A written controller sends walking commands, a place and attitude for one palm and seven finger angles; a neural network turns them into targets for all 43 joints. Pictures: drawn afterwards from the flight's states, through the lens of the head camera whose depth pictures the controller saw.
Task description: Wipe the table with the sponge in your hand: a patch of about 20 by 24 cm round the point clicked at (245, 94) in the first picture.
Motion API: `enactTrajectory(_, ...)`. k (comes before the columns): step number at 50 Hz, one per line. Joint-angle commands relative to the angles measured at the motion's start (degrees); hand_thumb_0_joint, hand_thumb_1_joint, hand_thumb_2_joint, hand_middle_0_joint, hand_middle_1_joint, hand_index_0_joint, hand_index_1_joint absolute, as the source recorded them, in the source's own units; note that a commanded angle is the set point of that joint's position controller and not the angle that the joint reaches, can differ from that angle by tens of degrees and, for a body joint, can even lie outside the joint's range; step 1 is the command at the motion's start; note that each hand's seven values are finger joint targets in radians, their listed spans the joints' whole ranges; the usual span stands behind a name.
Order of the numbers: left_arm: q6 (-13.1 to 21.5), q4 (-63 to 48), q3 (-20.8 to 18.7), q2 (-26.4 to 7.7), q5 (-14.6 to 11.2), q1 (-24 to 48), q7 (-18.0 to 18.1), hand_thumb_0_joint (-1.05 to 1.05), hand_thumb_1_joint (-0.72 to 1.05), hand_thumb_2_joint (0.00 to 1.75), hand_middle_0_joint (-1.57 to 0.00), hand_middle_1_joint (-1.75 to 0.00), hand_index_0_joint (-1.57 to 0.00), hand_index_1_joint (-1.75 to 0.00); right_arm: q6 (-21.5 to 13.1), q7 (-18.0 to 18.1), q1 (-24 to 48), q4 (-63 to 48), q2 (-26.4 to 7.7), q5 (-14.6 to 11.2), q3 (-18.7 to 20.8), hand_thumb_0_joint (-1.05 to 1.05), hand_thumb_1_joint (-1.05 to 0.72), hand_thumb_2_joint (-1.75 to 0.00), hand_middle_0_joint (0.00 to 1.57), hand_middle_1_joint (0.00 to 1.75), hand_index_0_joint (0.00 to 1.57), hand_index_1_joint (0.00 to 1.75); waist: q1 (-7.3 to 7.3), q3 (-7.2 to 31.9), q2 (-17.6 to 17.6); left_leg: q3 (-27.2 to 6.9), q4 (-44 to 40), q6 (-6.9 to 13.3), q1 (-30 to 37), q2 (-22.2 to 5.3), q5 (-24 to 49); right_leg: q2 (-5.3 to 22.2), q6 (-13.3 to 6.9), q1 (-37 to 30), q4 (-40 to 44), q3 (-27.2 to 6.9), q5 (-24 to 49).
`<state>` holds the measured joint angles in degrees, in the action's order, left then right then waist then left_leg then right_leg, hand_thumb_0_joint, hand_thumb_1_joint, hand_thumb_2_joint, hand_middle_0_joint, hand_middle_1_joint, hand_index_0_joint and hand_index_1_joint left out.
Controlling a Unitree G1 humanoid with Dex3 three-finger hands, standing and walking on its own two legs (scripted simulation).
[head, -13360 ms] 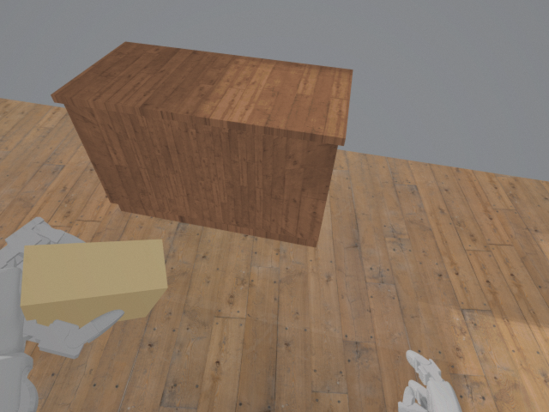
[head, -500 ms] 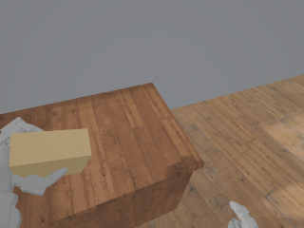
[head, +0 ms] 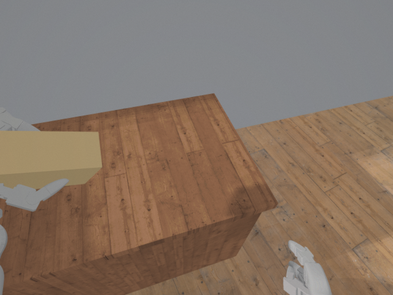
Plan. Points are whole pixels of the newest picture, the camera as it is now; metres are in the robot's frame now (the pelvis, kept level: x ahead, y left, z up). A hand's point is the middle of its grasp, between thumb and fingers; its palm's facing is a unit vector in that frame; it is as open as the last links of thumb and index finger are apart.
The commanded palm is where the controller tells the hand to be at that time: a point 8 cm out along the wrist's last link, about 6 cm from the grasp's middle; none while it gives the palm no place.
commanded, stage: come to a stop and stand still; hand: left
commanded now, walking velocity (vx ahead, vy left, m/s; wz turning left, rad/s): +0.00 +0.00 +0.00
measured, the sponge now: (63, 162) +0.26 +0.26 +0.16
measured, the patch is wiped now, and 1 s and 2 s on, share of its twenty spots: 0.00 0.00 0.00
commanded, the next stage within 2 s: look again from close up in 0.80 s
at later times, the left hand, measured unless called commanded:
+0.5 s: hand out of the picture +0.16 +0.33 +0.17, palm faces +0.44 -0.83 -0.35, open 9.8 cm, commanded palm +0.10 +0.36 +0.18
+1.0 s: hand out of the picture +0.17 +0.35 +0.16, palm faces +0.45 -0.82 -0.36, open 9.8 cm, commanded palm +0.11 +0.38 +0.18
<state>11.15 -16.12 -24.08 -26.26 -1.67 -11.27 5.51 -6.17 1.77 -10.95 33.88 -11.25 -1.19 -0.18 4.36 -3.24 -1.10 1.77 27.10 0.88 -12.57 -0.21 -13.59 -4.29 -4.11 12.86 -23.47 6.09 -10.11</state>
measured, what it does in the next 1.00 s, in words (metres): shifts its weight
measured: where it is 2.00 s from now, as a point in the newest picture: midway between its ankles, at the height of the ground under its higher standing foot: outside the picture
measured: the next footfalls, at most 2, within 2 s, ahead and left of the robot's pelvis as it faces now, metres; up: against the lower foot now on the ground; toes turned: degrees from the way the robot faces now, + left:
none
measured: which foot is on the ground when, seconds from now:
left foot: down 0.00-1.00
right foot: down 0.00-1.00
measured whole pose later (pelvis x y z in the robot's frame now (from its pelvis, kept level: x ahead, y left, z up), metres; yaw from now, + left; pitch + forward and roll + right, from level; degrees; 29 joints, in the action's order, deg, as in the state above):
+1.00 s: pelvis -0.04 +0.09 +0.00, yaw +3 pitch -4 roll -1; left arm 14.4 -24.2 -20.2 -20.1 0.9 -20.6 5.2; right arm -8.0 0.0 -12.2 33.6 -10.4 0.2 -1.2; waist 2.9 -5.8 -2.4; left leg 5.6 21.3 5.3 -9.8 5.5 -8.4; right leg -0.4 -1.1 11.9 -23.7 -0.9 -10.6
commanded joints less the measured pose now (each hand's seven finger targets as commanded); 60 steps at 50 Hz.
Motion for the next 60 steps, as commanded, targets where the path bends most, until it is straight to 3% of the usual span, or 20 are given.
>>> enactTrajectory(1, 5.4, -18.7, 2.3, -1.9, -1.4, -4.9, 0.2, 0.00, 0.10, 1.30, -1.20, -1.60, -1.20, -1.60, -3.6, -2.2, 3.1, -10.2, -7.6, -0.3, 3.2, 0.00, -0.90, -0.90, 0.20, 0.30, 0.20, 0.30, -1.25, 14.0, 4.6, -2.7, -1.7, 1.5, -0.8, -2.9, 12.5, 11.8, 8.1, -12.7, 0.8, -13.7, 18.9)
enactTrajectory(2, 5.3, -19.3, 2.4, -1.0, -1.9, -9.8, 0.4, 0.00, 0.10, 1.30, -1.20, -1.60, -1.20, -1.60, -4.0, -2.6, 4.4, -9.9, -7.2, -0.5, 2.9, 0.00, -0.90, -0.90, 0.20, 0.30, 0.20, 0.30, -1.34, 13.4, 3.2, -3.7, -2.9, 1.8, 0.4, -4.1, 11.1, 10.7, 7.2, -10.6, 0.3, -12.4, 13.4)
enactTrajectory(6, 5.5, -19.2, -4.1, -7.3, -2.0, -9.3, 1.0, 0.00, 0.10, 1.30, -1.20, -1.60, -1.20, -1.60, -4.1, -0.9, 4.2, -10.7, -7.6, 0.2, 2.1, 0.00, -0.90, -0.90, 0.20, 0.30, 0.20, 0.30, -1.82, 6.4, -4.0, -6.7, -5.7, 1.6, -4.3, -3.4, -5.4, 10.1, 4.2, -1.5, 8.2, -13.8, -12.7)
enactTrajectory(7, 5.6, -19.3, -6.9, -10.0, -2.2, -8.7, 1.1, 0.00, 0.10, 1.30, -1.20, -1.60, -1.20, -1.60, -4.0, -0.5, 4.9, -10.4, -7.8, 0.0, 2.0, 0.00, -0.90, -0.90, 0.20, 0.30, 0.20, 0.30, -2.23, 4.7, -3.0, -6.9, -6.1, 1.7, -3.7, -3.3, -8.1, 9.9, 3.3, 1.4, 9.5, -13.7, -16.3)
enactTrajectory(9, 6.4, -18.9, -5.9, -8.6, -2.2, -5.0, 0.7, 0.00, 0.10, 1.30, -1.20, -1.60, -1.20, -1.60, -4.5, 0.5, 4.1, -11.0, -7.6, 0.1, 1.5, 0.00, -0.90, -0.90, 0.20, 0.30, 0.20, 0.30, -2.75, 3.7, 0.7, -7.9, -7.5, 2.0, -5.9, -3.3, -13.3, 9.6, 2.7, 2.1, 9.1, -13.3, -20.5)
enactTrajectory(13, 8.1, -22.7, -4.2, -7.9, -0.9, 1.3, 0.4, 0.00, 0.10, 1.30, -1.20, -1.60, -1.20, -1.60, -6.4, 0.5, 3.9, -10.0, -7.9, 0.3, 1.5, 0.00, -0.90, -0.90, 0.20, 0.30, 0.20, 0.30, -2.90, 6.5, 10.2, -10.8, -11.8, 2.8, -6.1, -6.1, -14.9, 7.1, 2.9, -3.2, 1.1, -9.6, -10.8)
enactTrajectory(15, 8.2, -21.9, -2.7, -6.0, 0.0, 0.6, 0.2, 0.00, 0.10, 1.30, -1.20, -1.60, -1.20, -1.60, -7.3, 0.0, 3.5, -10.1, -8.2, 0.3, 1.8, 0.00, -0.90, -0.90, 0.20, 0.30, 0.20, 0.30, -2.25, 7.1, 11.5, -12.3, -15.9, 3.5, -11.5, -8.2, -21.7, 5.4, 3.5, -9.2, -5.1, -7.7, -7.5)
enactTrajectory(17, 8.3, -22.8, -0.7, -3.8, 0.7, 0.4, -0.1, 0.00, 0.10, 1.30, -1.20, -1.60, -1.20, -1.60, -8.0, -0.8, 4.3, -9.9, -7.8, 0.3, 1.8, 0.00, -0.90, -0.90, 0.20, 0.30, 0.20, 0.30, -2.21, 5.8, 12.3, -13.5, -18.6, 3.2, -12.4, -9.3, -24.1, 4.4, 3.7, -9.1, -8.7, -6.8, -5.1)
enactTrajectory(19, 8.1, -21.1, -0.8, -3.7, 1.5, -0.3, 0.1, 0.00, 0.10, 1.30, -1.20, -1.60, -1.20, -1.60, -7.8, -1.2, 3.2, -9.3, -8.0, 0.5, 2.1, 0.00, -0.90, -0.90, 0.20, 0.30, 0.20, 0.30, -2.27, 5.3, 7.8, -14.6, -18.7, 2.9, -12.8, -10.2, -24.9, 4.3, 3.7, -8.8, -8.8, -7.1, -5.1)
enactTrajectory(21, 7.8, -19.6, -0.8, -3.2, 2.0, -1.3, 0.1, 0.00, 0.10, 1.30, -1.20, -1.60, -1.20, -1.60, -7.2, -1.6, 3.0, -9.2, -8.4, 0.6, 2.3, 0.00, -0.90, -0.90, 0.20, 0.30, 0.20, 0.30, -2.35, 4.4, 6.2, -14.4, -18.8, 2.6, -14.5, -10.2, -27.0, 4.1, 3.6, -9.2, -8.3, -7.2, -5.7)
enactTrajectory(27, 8.2, -20.0, -3.3, -4.6, 2.3, -1.4, -0.2, 0.00, 0.10, 1.30, -1.20, -1.60, -1.20, -1.60, -5.5, -1.9, 3.6, -9.2, -8.0, 0.9, 2.6, 0.00, -0.90, -0.90, 0.20, 0.30, 0.20, 0.30, -2.64, 3.7, 6.6, -12.2, -18.7, 0.4, -12.6, -9.3, -25.8, 3.5, 3.4, -8.5, -6.0, -6.6, -5.4)
enactTrajectory(30, 7.9, -19.2, -2.7, -3.7, 2.2, -1.5, 0.0, 0.00, 0.10, 1.30, -1.20, -1.60, -1.20, -1.60, -5.1, -1.7, 3.4, -9.4, -7.8, 1.0, 2.4, 0.00, -0.90, -0.90, 0.20, 0.30, 0.20, 0.30, -2.54, 3.2, 5.5, -12.2, -19.2, -0.5, -11.8, -9.6, -25.8, 3.6, 3.0, -8.0, -5.3, -6.9, -6.2)
enactTrajectory(32, 8.0, -21.7, -2.4, -3.8, 2.3, 0.1, -0.1, 0.00, 0.10, 1.30, -1.20, -1.60, -1.20, -1.60, -5.1, -1.6, 4.1, -9.4, -7.6, 1.1, 2.5, 0.00, -0.90, -0.90, 0.20, 0.30, 0.20, 0.30, -2.75, 3.7, 7.7, -11.1, -19.6, -1.1, -9.7, -9.5, -24.6, 3.6, 3.0, -7.3, -5.0, -6.7, -5.8)
enactTrajectory(35, 7.5, -20.7, -1.2, -2.7, 2.5, 0.7, 0.1, 0.00, 0.10, 1.30, -1.20, -1.60, -1.20, -1.60, -5.1, -1.6, 3.3, -9.2, -7.6, 1.2, 2.7, 0.00, -0.90, -0.90, 0.20, 0.30, 0.20, 0.30, -2.51, 4.2, 7.4, -10.8, -20.0, -2.2, -7.8, -9.8, -23.6, 3.2, 2.9, -7.0, -6.0, -6.1, -5.8)
enactTrajectory(42, 7.2, -21.4, -1.6, -3.2, 2.4, -1.2, 0.2, 0.00, 0.10, 1.30, -1.20, -1.60, -1.20, -1.60, -4.6, -1.5, 4.2, -9.2, -7.5, 1.3, 2.6, 0.00, -0.90, -0.90, 0.20, 0.30, 0.20, 0.30, -2.45, 5.1, 6.1, -10.2, -19.0, -3.6, -3.1, -8.8, -17.5, 3.8, 3.0, -6.2, -2.0, -7.0, -4.0)
enactTrajectory(46, 7.1, -21.1, -0.7, -2.5, 2.1, -2.4, 0.6, 0.00, 0.10, 1.30, -1.20, -1.60, -1.20, -1.60, -4.5, -1.3, 3.7, -9.4, -7.7, 1.3, 2.4, 0.00, -0.90, -0.90, 0.20, 0.30, 0.20, 0.30, -2.42, 5.6, 6.0, -11.1, -17.7, -4.2, 0.0, -8.9, -10.3, 4.3, 2.5, -4.9, -1.1, -7.5, -2.3)
enactTrajectory(47, 7.2, -22.1, -1.4, -3.3, 2.0, -2.3, 0.4, 0.00, 0.10, 1.30, -1.20, -1.60, -1.20, -1.60, -4.7, -1.3, 4.4, -9.2, -7.6, 1.4, 2.4, 0.00, -0.90, -0.90, 0.20, 0.30, 0.20, 0.30, -2.61, 5.5, 7.7, -11.1, -18.5, -4.9, 0.9, -8.9, -8.7, 4.2, 2.6, -4.3, -1.5, -7.5, -2.0)
enactTrajectory(50, 7.0, -21.5, -1.6, -3.4, 1.5, -4.1, 0.9, 0.00, 0.10, 1.30, -1.20, -1.60, -1.20, -1.60, -4.5, -0.9, 3.6, -9.4, -7.6, 1.5, 2.2, 0.00, -0.90, -0.90, 0.20, 0.30, 0.20, 0.30, -2.33, 7.3, 5.0, -10.7, -15.7, -5.2, 3.5, -8.7, -0.1, 4.9, 2.1, -4.7, 0.3, -7.7, 0.6)
enactTrajectory(53, 7.2, -22.7, -1.4, -3.7, 1.3, -3.6, 0.7, 0.00, 0.10, 1.30, -1.20, -1.60, -1.20, -1.60, -4.4, -0.6, 4.0, -9.4, -7.6, 1.4, 2.0, 0.00, -0.90, -0.90, 0.20, 0.30, 0.20, 0.30, -2.51, 7.0, 7.7, -10.6, -16.6, -6.2, 2.9, -8.7, 0.4, 4.9, 2.2, -4.7, -0.7, -7.4, 0.1)
enactTrajectory(60, 6.6, -19.9, -0.8, -2.8, 0.7, -5.4, 0.8, 0.00, 0.10, 1.30, -1.20, -1.60, -1.20, -1.60, -3.7, -0.2, 3.5, -9.6, -7.9, 1.2, 2.0, 0.00, -0.90, -0.90, 0.20, 0.30, 0.20, 0.30, -2.68, 7.6, 3.6, -8.8, -12.7, -4.6, 1.5, -7.1, 3.4, 6.3, 1.7, -6.2, 1.9, -8.9, 3.2)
